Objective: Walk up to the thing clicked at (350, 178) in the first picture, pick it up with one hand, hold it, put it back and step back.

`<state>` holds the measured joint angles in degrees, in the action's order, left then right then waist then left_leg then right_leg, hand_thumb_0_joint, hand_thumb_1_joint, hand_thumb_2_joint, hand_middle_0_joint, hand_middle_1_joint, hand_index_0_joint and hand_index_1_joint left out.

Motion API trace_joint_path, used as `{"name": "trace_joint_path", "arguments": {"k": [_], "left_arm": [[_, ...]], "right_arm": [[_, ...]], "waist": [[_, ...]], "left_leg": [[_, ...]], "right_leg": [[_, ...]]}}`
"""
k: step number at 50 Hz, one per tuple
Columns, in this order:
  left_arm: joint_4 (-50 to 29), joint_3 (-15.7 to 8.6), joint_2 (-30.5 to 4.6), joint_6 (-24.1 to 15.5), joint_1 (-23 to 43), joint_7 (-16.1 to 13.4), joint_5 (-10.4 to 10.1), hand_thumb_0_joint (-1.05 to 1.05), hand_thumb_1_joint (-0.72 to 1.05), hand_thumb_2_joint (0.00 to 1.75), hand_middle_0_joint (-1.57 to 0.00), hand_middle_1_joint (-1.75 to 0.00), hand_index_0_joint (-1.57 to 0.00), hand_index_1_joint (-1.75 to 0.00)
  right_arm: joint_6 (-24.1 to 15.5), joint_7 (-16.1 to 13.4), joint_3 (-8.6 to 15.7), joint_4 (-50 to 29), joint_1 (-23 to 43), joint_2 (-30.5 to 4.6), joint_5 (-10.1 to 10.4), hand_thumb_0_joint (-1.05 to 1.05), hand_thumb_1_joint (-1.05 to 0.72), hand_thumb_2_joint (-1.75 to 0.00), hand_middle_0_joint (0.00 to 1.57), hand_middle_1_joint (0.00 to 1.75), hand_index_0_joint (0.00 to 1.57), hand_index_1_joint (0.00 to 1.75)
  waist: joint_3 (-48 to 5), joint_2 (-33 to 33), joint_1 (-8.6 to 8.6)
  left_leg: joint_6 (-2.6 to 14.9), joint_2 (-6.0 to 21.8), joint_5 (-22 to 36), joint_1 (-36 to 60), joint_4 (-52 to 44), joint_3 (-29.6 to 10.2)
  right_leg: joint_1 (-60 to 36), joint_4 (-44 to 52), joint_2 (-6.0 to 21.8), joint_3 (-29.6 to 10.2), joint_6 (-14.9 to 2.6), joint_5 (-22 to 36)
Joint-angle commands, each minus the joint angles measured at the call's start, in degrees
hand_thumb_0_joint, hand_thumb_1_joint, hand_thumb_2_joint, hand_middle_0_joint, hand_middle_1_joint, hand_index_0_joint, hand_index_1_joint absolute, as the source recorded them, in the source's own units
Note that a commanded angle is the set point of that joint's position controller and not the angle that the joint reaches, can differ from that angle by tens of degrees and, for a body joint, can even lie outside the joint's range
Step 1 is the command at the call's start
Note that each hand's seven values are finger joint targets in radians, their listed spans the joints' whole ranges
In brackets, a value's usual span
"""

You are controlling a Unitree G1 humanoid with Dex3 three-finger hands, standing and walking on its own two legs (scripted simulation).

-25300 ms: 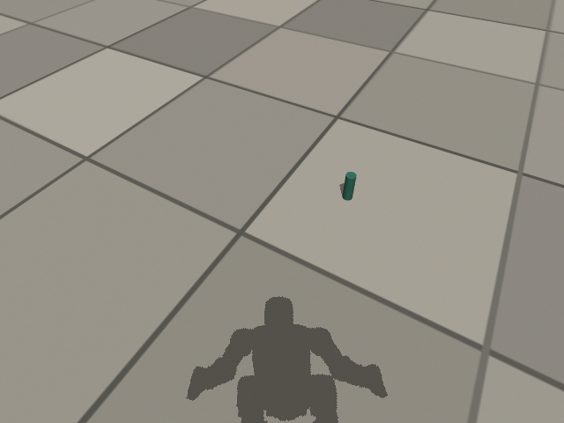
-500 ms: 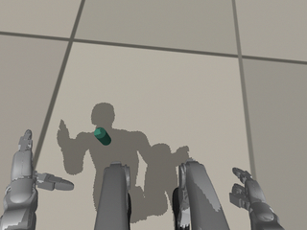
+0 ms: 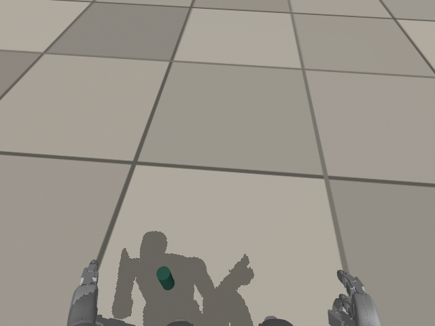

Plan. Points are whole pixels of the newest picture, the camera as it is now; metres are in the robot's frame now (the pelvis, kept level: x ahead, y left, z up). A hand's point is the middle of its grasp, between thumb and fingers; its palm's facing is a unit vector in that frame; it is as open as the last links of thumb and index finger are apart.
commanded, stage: home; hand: left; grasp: from the side
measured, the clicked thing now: (166, 278) +0.39 +0.21 -0.63
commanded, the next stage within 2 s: stand in 1.78 s
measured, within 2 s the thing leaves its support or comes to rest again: neither
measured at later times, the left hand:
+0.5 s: hand (122, 315) +0.17 +0.18 -0.04, palm faces +0.12 -0.95 -0.28, open 17.6 cm
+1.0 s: hand (127, 324) +0.16 +0.17 -0.04, palm faces +0.11 -0.95 -0.28, open 17.6 cm
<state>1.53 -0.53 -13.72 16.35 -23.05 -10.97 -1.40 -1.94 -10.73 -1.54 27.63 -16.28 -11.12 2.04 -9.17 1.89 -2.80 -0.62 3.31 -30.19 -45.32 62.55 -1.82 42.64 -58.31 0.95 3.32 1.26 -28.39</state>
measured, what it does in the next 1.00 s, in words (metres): stands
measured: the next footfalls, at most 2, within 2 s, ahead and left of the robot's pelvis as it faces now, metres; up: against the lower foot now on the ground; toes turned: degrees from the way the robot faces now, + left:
none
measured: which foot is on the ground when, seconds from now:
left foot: down 0.00-1.00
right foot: down 0.00-1.00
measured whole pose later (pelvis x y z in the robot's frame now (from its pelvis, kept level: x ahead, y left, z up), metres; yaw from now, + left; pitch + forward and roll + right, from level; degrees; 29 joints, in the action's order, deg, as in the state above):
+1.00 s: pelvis -0.01 -0.01 +0.02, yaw +1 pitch +7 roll -2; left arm 0.7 0.4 -11.6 15.9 -26.1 -7.6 -0.9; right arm -6.6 -10.5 -1.5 29.3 -15.6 -11.4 0.8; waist -5.4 2.1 -1.8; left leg -1.6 3.3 -26.2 -35.1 54.4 -1.8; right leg 33.0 -51.6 0.8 3.6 0.3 -25.3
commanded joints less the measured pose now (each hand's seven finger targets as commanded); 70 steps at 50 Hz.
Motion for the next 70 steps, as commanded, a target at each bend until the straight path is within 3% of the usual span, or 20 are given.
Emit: {"name": "trace_joint_path", "arguments": {"k": [1,4,10,15,16,18,20,25,27,30,33,37,39,42,44,51,57,60,62,70], "left_arm": [[-11.5,-0.5,-3.1,-1.5,-4.1,-0.4,0.6,0.00,-0.60,0.03,-0.04,-0.05,-0.04,-0.05],[-15.2,-2.2,-4.9,-1.8,-4.4,0.0,0.8,0.00,-0.58,0.04,-0.05,-0.05,-0.05,-0.05],[-14.4,-2.1,-4.4,-2.4,-2.6,1.2,1.2,0.00,-0.56,0.05,-0.05,-0.05,-0.05,-0.05],[-17.6,-2.5,-5.4,-3.0,-0.6,1.4,1.3,0.00,-0.58,0.04,-0.05,-0.05,-0.05,-0.05],[-11.1,-0.6,-2.4,-2.3,-4.5,1.7,1.5,0.00,-0.58,0.04,-0.05,-0.05,-0.05,-0.05],[-15.1,-1.2,-3.6,-2.6,-1.4,1.7,1.3,0.00,-0.57,0.04,-0.05,-0.05,-0.05,-0.05],[-11.7,-1.6,-3.5,-2.5,-3.0,1.8,1.5,0.00,-0.61,0.02,-0.04,-0.05,-0.04,-0.05],[-15.0,-2.8,-5.4,-2.7,-0.5,1.9,1.2,0.00,-0.57,0.04,-0.05,-0.05,-0.05,-0.05],[-9.3,-0.9,-2.3,-2.2,-4.4,2.3,1.1,0.00,-0.58,0.04,-0.05,-0.05,-0.05,-0.05],[-13.9,-3.2,-5.3,-3.0,-2.0,2.2,1.1,0.00,-0.58,0.04,-0.05,-0.05,-0.05,-0.05],[-10.7,-1.0,-2.4,-2.7,-3.7,2.7,1.0,0.00,-0.58,0.04,-0.05,-0.05,-0.05,-0.05],[-14.6,-3.3,-5.5,-3.3,-0.1,2.3,1.1,0.00,-0.56,0.05,-0.05,-0.05,-0.05,-0.05],[-9.8,-1.1,-2.8,-2.8,-2.9,2.6,1.1,0.00,-0.58,0.04,-0.05,-0.05,-0.05,-0.05],[-14.3,-3.1,-5.5,-3.4,0.7,2.3,1.2,0.00,-0.57,0.04,-0.05,-0.05,-0.05,-0.05],[-9.9,-1.4,-3.2,-2.8,-2.7,2.7,1.2,0.00,-0.58,0.04,-0.05,-0.05,-0.05,-0.05],[-13.0,-2.8,-4.6,-3.3,-0.5,2.5,1.2,0.00,-0.59,0.03,-0.05,-0.05,-0.05,-0.05],[-11.1,-1.8,-3.0,-3.4,-1.2,2.8,1.1,0.00,-0.57,0.04,-0.05,-0.05,-0.05,-0.05],[-13.6,-2.7,-4.8,-3.8,-0.3,2.7,1.2,0.00,-0.57,0.04,-0.05,-0.05,-0.05,-0.05],[-10.6,-1.6,-2.7,-3.5,-2.7,2.9,1.2,0.00,-0.58,0.04,-0.05,-0.05,-0.05,-0.05],[-11.4,-2.4,-3.8,-3.6,-2.0,2.7,1.3,0.00,-0.58,0.04,-0.05,-0.05,-0.05,-0.05]], "right_arm": [[-4.1,-1.1,2.5,-9.2,3.3,-7.0,-0.6,0.00,-0.90,-0.90,0.20,0.30,0.20,0.30],[-4.6,-1.1,2.8,-9.7,3.3,-7.1,-0.7,0.00,-0.90,-0.90,0.20,0.30,0.20,0.30],[-6.0,-0.8,2.9,-9.1,3.0,-7.2,-1.3,0.00,-0.90,-0.90,0.20,0.30,0.20,0.30],[-6.7,-0.8,2.9,-8.5,2.9,-7.2,-1.5,0.00,-0.90,-0.90,0.20,0.30,0.20,0.30],[-6.9,-0.7,2.8,-8.3,3.1,-7.1,-1.6,0.00,-0.90,-0.90,0.20,0.30,0.20,0.30],[-7.0,-0.5,2.6,-8.6,3.9,-7.1,-1.6,0.00,-0.90,-0.90,0.20,0.30,0.20,0.30],[-7.1,-0.6,2.7,-8.1,3.8,-7.2,-1.5,0.00,-0.90,-0.90,0.20,0.30,0.20,0.30],[-7.0,-0.4,2.5,-7.7,4.1,-7.1,-1.4,0.00,-0.90,-0.90,0.20,0.30,0.20,0.30],[-7.1,-0.2,2.4,-7.9,4.3,-7.0,-1.5,0.00,-0.90,-0.90,0.20,0.30,0.20,0.30],[-7.0,-0.3,2.6,-8.0,4.2,-7.0,-1.4,0.00,-0.90,-0.90,0.20,0.30,0.20,0.30],[-7.2,-0.2,2.6,-8.1,4.6,-7.0,-1.5,0.00,-0.90,-0.90,0.20,0.30,0.20,0.30],[-7.4,-0.3,2.6,-7.8,4.5,-7.0,-1.4,0.00,-0.90,-0.90,0.20,0.30,0.20,0.30],[-7.6,-0.5,2.5,-8.0,4.8,-7.0,-1.4,0.00,-0.90,-0.90,0.20,0.30,0.20,0.30],[-7.8,-0.7,2.7,-7.6,4.4,-7.2,-1.3,0.00,-0.90,-0.90,0.20,0.30,0.20,0.30],[-8.0,-0.5,2.5,-7.8,4.8,-7.1,-1.4,0.00,-0.90,-0.90,0.20,0.30,0.20,0.30],[-8.2,-0.7,2.6,-7.4,4.6,-6.9,-1.4,0.00,-0.90,-0.90,0.20,0.30,0.20,0.30],[-8.7,-0.4,2.4,-7.4,5.1,-6.9,-1.6,0.00,-0.90,-0.90,0.20,0.30,0.20,0.30],[-8.7,-0.6,2.5,-7.3,4.8,-7.1,-1.4,0.00,-0.90,-0.90,0.20,0.30,0.20,0.30],[-8.8,-0.6,2.5,-7.1,4.6,-6.8,-1.5,0.00,-0.90,-0.90,0.20,0.30,0.20,0.30],[-9.1,-0.7,2.5,-7.1,4.8,-6.9,-1.5,0.00,-0.90,-0.90,0.20,0.30,0.20,0.30]], "waist": [[-3.4,0.6,0.85],[-3.7,0.4,1.42],[-2.3,0.8,0.38],[-5.6,1.8,1.02],[-3.7,0.5,0.62],[-4.1,2.6,0.99],[-3.6,0.1,0.88],[-3.2,2.0,1.52],[-1.2,-0.3,0.85],[-3.2,0.4,1.85],[-2.1,-0.7,0.95],[-3.0,1.5,1.74],[-1.5,-0.8,0.91],[-2.8,1.2,1.44],[-1.3,-0.7,1.02],[-2.7,-0.1,1.47],[-0.1,-0.7,1.44],[-1.8,-0.1,1.58],[-2.1,-0.5,1.10],[-2.6,-0.6,1.69]], "left_leg": [[0.60,-1.9,14.2,9.9,-13.7,0.2],[0.57,-2.1,15.7,11.2,-14.6,0.3],[0.28,-2.0,16.8,13.0,-15.6,0.3],[0.10,-2.4,21.4,15.6,-14.9,0.8],[0.07,-2.3,21.0,15.3,-15.2,0.7],[0.02,-2.4,20.4,15.8,-15.7,0.7],[0.13,-2.3,20.3,15.7,-15.6,0.8],[0.24,-2.7,19.7,15.5,-15.9,1.5],[0.41,-2.7,17.5,14.4,-16.2,1.4],[0.57,-3.0,17.3,14.7,-15.8,1.9],[0.66,-2.8,16.3,14.3,-16.1,1.9],[0.59,-2.9,14.6,14.4,-16.7,1.7],[0.83,-2.9,13.9,14.0,-16.6,2.0],[0.61,-2.8,14.3,14.9,-16.7,2.0],[0.79,-2.9,13.9,14.0,-16.7,1.9],[0.78,-2.9,13.6,14.7,-16.8,2.1],[0.89,-2.9,9.0,12.9,-17.9,2.0],[0.79,-2.8,11.6,14.4,-17.5,2.1],[0.80,-2.8,13.4,14.5,-16.9,2.2],[0.75,-2.8,13.7,14.6,-17.0,2.0]], "right_leg": [[-7.4,10.5,-2.5,2.2,-1.80,12.3],[-9.5,11.8,-2.4,2.0,-1.69,13.3],[-10.4,12.3,-2.5,1.6,-1.67,14.0],[-13.2,12.3,-2.2,1.2,-1.64,18.4],[-12.8,12.5,-2.3,1.3,-1.54,17.9],[-12.8,13.0,-2.2,1.3,-1.68,17.3],[-13.2,13.3,-2.3,1.3,-1.45,17.3],[-13.5,14.2,-1.9,0.9,-1.39,17.6],[-12.8,14.8,-2.1,1.1,-1.26,15.5],[-13.6,15.4,-1.8,0.6,-1.13,15.9],[-12.9,15.3,-1.9,0.6,-1.16,15.0],[-13.2,15.4,-1.7,0.5,-1.39,12.8],[-12.2,15.9,-1.9,0.5,-1.11,12.5],[-12.5,15.7,-1.7,0.3,-1.33,12.7],[-12.3,15.9,-1.8,0.6,-1.18,12.3],[-13.0,16.3,-1.7,0.2,-1.19,12.0],[-11.5,16.8,-1.8,0.4,-1.34,7.4],[-12.3,16.4,-1.7,0.3,-1.33,9.8],[-12.4,15.9,-1.8,0.2,-1.23,11.8],[-12.9,16.0,-1.9,0.4,-1.27,11.8]]}}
